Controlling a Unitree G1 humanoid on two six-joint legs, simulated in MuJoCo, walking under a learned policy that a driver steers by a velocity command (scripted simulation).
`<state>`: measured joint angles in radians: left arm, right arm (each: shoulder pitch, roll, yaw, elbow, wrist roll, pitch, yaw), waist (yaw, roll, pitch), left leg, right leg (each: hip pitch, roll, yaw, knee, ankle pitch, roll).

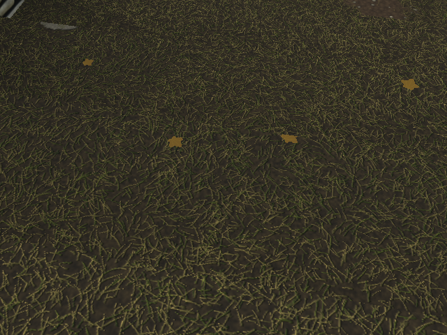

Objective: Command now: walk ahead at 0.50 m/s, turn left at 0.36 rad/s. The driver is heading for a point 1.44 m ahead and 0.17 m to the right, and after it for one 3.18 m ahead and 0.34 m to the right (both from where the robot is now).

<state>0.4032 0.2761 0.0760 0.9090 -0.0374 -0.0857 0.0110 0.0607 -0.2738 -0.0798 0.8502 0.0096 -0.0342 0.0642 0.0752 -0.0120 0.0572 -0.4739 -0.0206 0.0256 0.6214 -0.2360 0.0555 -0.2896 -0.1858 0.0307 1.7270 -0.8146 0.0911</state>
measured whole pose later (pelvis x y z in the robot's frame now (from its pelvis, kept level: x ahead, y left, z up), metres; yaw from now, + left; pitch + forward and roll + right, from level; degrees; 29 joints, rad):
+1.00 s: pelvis +0.56 +0.05 -0.03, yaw +2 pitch +2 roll -2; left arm 0.55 0.23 0.08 0.92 -0.02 -0.07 0.06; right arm -0.04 -0.28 -0.07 0.81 0.02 -0.11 0.11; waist 0.12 0.03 0.00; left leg -0.72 0.12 -0.08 0.62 0.34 0.04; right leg 0.05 -0.06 0.00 0.56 -0.65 0.06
